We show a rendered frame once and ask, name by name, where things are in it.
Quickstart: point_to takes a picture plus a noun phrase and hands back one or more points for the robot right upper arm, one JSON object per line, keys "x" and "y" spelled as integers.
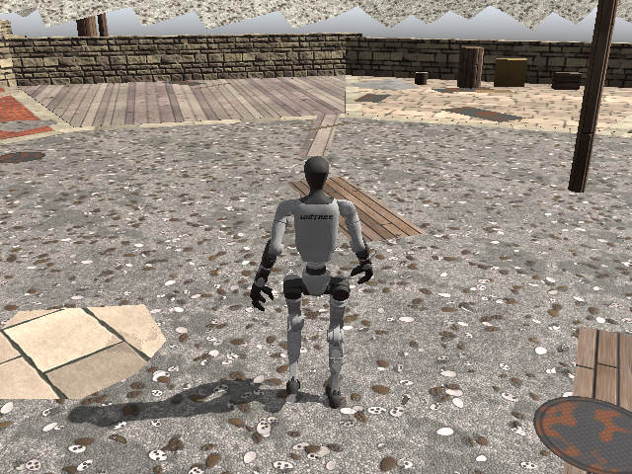
{"x": 348, "y": 210}

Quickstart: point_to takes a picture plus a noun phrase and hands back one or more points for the right robot hand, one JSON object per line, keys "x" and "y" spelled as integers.
{"x": 358, "y": 270}

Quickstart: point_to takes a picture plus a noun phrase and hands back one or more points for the robot left foot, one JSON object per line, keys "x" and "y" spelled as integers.
{"x": 292, "y": 386}

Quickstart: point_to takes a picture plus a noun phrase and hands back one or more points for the robot left shin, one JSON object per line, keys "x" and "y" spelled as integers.
{"x": 293, "y": 349}

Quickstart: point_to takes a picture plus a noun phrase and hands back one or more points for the left robot hand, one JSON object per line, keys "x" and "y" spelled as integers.
{"x": 256, "y": 296}

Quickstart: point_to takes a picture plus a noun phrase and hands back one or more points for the robot left upper arm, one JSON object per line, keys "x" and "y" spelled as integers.
{"x": 284, "y": 209}

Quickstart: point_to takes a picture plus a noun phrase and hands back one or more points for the right robot forearm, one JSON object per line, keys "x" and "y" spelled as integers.
{"x": 364, "y": 258}

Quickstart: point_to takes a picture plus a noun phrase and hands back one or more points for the left robot forearm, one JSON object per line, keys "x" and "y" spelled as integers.
{"x": 265, "y": 267}

